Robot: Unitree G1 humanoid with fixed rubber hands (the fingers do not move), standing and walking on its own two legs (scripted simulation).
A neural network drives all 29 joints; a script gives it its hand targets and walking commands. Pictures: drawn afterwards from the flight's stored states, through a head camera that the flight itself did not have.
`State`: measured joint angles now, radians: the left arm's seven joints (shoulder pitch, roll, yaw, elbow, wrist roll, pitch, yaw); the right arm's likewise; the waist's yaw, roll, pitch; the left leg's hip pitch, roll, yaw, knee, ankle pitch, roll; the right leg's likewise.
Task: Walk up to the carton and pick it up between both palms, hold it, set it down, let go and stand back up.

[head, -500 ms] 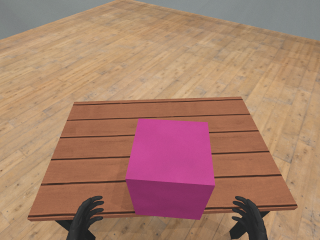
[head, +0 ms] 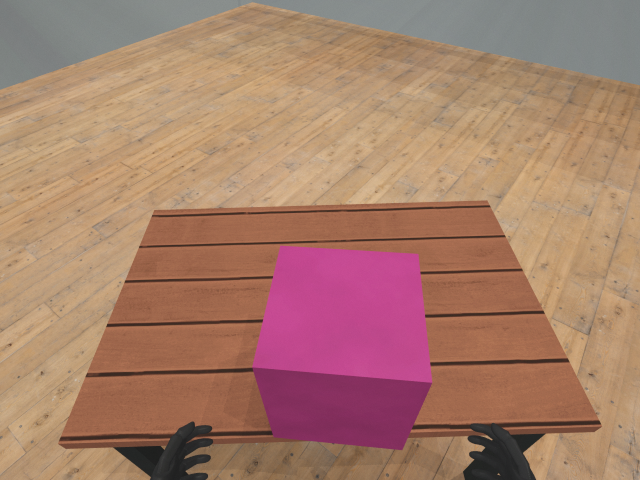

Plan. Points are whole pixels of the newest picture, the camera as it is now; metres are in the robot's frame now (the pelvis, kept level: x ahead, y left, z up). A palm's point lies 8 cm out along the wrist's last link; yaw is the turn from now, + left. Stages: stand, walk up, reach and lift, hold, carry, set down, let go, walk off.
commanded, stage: set down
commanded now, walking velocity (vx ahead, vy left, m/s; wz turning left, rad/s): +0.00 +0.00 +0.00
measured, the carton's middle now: (342, 350) +0.35 -0.01 -0.08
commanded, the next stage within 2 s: let go in 0.96 s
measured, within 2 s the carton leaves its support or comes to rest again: neither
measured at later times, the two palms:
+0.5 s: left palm out of the picture +0.14 +0.21 -0.08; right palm out of the picture +0.14 -0.24 -0.09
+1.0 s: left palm out of the picture +0.14 +0.20 -0.08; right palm out of the picture +0.13 -0.25 -0.09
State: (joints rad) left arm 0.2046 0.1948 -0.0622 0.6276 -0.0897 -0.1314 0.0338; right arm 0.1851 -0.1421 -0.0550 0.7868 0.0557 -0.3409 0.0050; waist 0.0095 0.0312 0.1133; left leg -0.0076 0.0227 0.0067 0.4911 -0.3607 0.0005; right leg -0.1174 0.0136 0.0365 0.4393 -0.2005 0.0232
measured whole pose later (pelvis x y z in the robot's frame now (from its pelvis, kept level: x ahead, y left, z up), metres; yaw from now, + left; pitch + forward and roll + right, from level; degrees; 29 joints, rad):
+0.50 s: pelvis +0.00 -0.01 +0.00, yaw +0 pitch -6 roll -1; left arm 0.21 0.17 0.00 0.53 -0.02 0.12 0.03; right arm 0.18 -0.18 -0.05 0.78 -0.01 -0.24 0.02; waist 0.02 0.03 0.12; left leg 0.00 0.03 0.00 0.44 -0.33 -0.02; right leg -0.12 0.02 0.03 0.41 -0.19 0.01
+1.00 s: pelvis -0.01 -0.02 +0.00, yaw -1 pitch -6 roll -1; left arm 0.19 0.17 -0.01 0.51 -0.03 0.16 0.04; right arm 0.18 -0.17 -0.06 0.77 -0.02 -0.22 0.03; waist 0.02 0.01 0.13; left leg -0.02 0.04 0.01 0.44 -0.32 -0.02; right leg -0.15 0.03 0.04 0.43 -0.18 0.00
